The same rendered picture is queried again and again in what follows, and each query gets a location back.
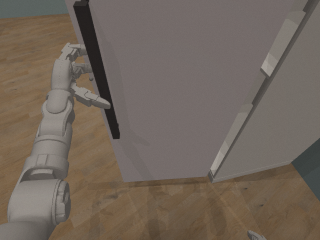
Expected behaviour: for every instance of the left robot upper arm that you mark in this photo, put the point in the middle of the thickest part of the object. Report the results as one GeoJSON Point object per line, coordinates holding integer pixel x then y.
{"type": "Point", "coordinates": [36, 208]}

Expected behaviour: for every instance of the handle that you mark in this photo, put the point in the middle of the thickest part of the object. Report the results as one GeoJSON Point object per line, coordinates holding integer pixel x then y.
{"type": "Point", "coordinates": [85, 22]}

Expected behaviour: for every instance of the left robot forearm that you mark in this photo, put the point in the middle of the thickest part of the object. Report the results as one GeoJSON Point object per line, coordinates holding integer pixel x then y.
{"type": "Point", "coordinates": [49, 155]}

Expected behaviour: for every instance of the fridge door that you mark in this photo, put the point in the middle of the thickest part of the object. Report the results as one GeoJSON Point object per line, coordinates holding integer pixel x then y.
{"type": "Point", "coordinates": [178, 73]}

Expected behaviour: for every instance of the left robot hand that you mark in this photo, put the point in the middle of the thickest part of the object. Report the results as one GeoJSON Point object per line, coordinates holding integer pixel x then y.
{"type": "Point", "coordinates": [65, 70]}

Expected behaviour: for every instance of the right robot hand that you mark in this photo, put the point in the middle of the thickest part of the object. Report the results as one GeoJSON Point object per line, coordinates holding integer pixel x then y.
{"type": "Point", "coordinates": [254, 236]}

